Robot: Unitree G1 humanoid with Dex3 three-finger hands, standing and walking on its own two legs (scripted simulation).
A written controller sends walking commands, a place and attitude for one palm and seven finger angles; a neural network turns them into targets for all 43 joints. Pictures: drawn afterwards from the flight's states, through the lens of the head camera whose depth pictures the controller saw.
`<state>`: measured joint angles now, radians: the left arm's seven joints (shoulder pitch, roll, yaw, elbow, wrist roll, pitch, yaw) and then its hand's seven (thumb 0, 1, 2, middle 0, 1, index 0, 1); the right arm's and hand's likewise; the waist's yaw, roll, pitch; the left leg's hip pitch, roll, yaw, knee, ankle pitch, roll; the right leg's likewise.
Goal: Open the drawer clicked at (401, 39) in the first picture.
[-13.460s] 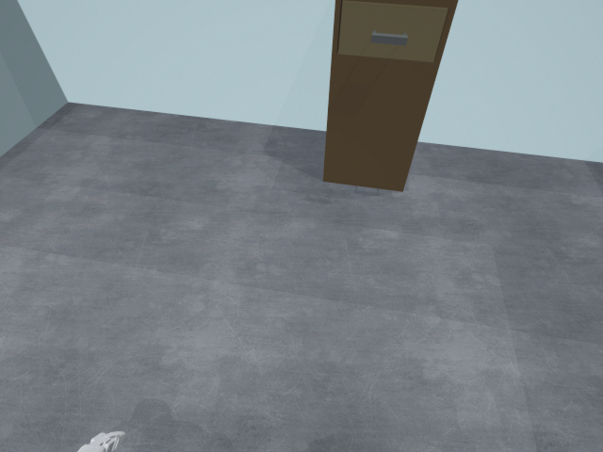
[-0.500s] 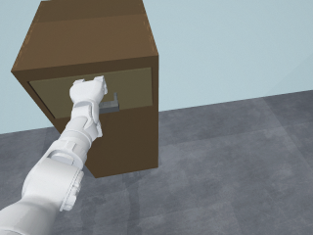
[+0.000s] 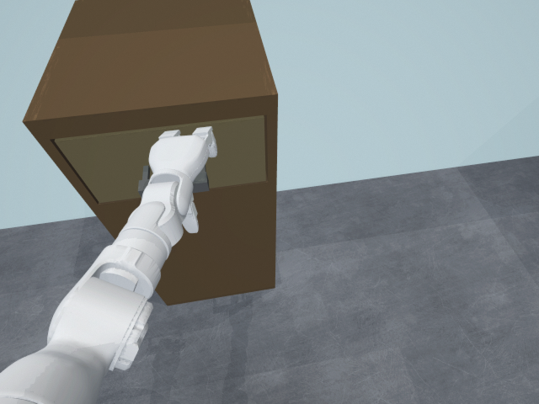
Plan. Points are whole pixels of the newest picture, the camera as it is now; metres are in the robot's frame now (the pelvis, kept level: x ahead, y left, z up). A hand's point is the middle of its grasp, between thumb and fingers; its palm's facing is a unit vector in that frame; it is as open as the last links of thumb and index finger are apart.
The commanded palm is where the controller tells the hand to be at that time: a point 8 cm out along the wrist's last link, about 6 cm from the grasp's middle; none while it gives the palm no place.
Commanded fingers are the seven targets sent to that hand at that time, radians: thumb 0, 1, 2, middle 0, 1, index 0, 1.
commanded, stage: move the hooked fingers above the handle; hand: left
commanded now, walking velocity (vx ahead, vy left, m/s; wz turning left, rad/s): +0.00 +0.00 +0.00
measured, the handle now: (174, 176) +0.53 +0.16 -0.01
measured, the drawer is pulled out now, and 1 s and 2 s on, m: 0.00 0.00 0.00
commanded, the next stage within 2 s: none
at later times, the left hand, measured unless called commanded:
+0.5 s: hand (192, 180) +0.47 +0.10 +0.05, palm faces -0.05 -0.11 -0.99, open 13.8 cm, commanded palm +0.46 +0.15 +0.11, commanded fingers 0.00 -0.50 0.30 -0.30 -1.20 -0.30 -1.20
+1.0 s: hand (172, 192) +0.45 +0.14 +0.04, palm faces -0.13 -0.06 -0.99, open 13.8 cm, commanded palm +0.45 +0.15 +0.11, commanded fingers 0.00 -0.50 0.30 -0.30 -1.20 -0.30 -1.20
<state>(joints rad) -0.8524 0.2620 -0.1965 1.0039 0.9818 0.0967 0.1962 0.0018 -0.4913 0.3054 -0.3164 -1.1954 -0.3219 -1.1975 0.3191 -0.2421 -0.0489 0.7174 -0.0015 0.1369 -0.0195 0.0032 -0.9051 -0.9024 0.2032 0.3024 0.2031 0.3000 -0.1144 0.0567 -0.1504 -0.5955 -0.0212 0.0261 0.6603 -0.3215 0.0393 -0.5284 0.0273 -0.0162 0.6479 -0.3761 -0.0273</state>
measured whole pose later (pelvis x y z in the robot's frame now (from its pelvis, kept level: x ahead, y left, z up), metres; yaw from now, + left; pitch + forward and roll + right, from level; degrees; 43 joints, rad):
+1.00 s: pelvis -0.01 -0.01 +0.00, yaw +1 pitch +14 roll +0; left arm -0.79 0.33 -0.23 0.94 0.98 0.05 0.17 0.00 -0.49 0.31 -0.32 -1.20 -0.32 -1.20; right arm 0.35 -0.26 -0.06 0.71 0.01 0.12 -0.05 0.00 -0.90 -0.90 0.20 0.30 0.20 0.30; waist -0.08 0.05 -0.13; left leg -0.60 -0.02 0.01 0.66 -0.31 0.03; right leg -0.52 0.03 -0.03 0.65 -0.37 -0.04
